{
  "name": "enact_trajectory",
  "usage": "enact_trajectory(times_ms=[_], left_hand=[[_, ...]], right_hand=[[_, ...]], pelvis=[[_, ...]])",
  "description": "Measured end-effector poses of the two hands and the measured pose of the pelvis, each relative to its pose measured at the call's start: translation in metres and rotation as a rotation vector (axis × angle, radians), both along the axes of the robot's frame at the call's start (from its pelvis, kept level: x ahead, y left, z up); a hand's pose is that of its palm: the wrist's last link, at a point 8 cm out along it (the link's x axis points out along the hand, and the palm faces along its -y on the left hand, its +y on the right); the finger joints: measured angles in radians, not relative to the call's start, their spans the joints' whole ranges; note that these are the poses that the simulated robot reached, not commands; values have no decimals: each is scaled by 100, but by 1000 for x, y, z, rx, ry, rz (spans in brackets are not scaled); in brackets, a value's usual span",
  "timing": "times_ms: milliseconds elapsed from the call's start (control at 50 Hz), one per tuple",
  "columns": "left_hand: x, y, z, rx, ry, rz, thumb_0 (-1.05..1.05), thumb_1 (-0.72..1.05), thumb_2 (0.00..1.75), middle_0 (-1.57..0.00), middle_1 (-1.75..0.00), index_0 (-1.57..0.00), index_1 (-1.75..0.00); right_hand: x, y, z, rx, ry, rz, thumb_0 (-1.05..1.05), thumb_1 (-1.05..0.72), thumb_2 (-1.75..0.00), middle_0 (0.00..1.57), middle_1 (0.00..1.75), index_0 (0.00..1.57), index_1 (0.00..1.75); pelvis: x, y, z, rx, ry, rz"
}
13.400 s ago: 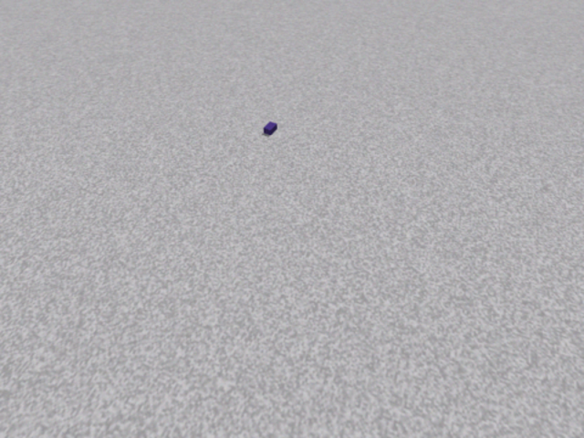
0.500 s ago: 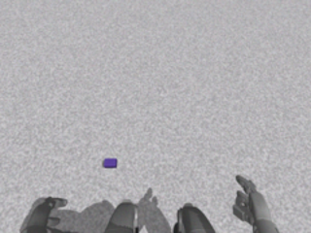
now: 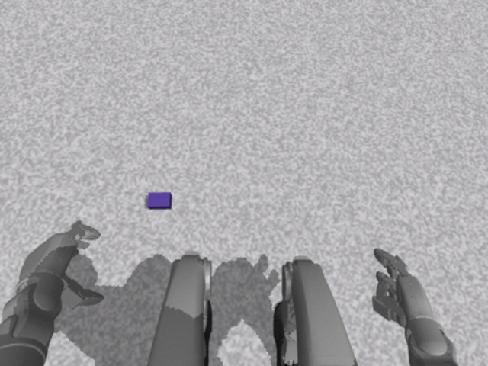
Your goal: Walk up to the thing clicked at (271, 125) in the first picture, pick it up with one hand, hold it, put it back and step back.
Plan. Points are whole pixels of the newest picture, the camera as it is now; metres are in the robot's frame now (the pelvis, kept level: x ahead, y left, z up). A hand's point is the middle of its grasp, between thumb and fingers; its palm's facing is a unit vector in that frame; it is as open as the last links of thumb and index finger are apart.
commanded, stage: rise first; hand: left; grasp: from above
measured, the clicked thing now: (160, 200) +0.49 +0.27 -0.52
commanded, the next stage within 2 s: none
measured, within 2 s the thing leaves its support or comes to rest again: neither
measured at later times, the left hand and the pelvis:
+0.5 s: hand (113, 225) +0.36 +0.32 -0.29, palm faces -0.47 -0.16 -0.87, open 11.4 cm; pelvis -0.05 +0.00 -0.15, yaw -4 degrees
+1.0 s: hand (125, 210) +0.41 +0.32 -0.36, palm faces -0.44 -0.05 -0.90, open 11.3 cm; pelvis -0.04 +0.01 -0.20, yaw -7 degrees
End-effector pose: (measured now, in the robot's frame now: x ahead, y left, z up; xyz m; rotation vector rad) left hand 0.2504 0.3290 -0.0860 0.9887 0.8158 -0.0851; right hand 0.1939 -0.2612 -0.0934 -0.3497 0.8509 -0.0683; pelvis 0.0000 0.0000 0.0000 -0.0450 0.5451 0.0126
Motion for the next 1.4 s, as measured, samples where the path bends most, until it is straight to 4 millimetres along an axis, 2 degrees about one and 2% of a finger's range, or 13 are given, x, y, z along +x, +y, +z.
enact_trajectory(times_ms=[140, 240, 380, 500, 620, 820, 1020, 1400], left_hand=[[45, 2, -53, 141, -66, -110, 0, -25, 73, -41, -76, -40, -78], [70, 1, -86, 187, -65, -195, 0, -21, 71, -43, -74, -43, -75], [96, -3, -122, 232, -87, -333, 0, -15, 68, -47, -67, -46, -68], [115, -4, -147, 277, -127, -411, 0, -9, 66, -48, -61, -47, -63], [130, -5, -166, 325, -150, -450, 0, -6, 65, -50, -55, -49, -57], [152, -10, -192, 372, -148, -516, 0, -5, 63, -51, -52, -50, -54], [167, -10, -213, 371, -155, -491, 0, -7, 64, -50, -56, -49, -57], [185, -16, -234, 367, -150, -470, 0, -17, 71, -41, -66, -40, -67]], right_hand=[[-43, -6, -81, 11, 139, -32, 1, -95, -91, 21, 30, 20, 30], [-87, -8, -121, 9, 247, -61, 1, -95, -91, 21, 30, 20, 30], [-144, -12, -150, -22, 382, -119, 1, -93, -90, 21, 30, 20, 30], [-172, -14, -163, -54, 471, -148, 1, -90, -89, 21, 30, 20, 30], [-180, -14, -173, -72, 516, -151, 1, -90, -89, 21, 30, 20, 30], [-172, -11, -192, -78, 536, -123, 1, -90, -90, 21, 30, 20, 30], [-170, -10, -203, -84, 566, -98, 1, -91, -90, 21, 30, 20, 30], [-185, -15, -213, -93, 628, -93, 0, -91, -90, 20, 30, 20, 30]], pelvis=[[-23, -3, -59, -9, 40, -13], [-36, -3, -93, -21, 44, -21], [-46, -1, -128, -43, 36, -34], [-47, 3, -149, -61, 34, -39], [-46, 6, -165, -71, 34, -41], [-43, 7, -184, -80, 37, -48], [-38, 5, -197, -85, 40, -61], [-34, 3, -212, -91, 34, -78]])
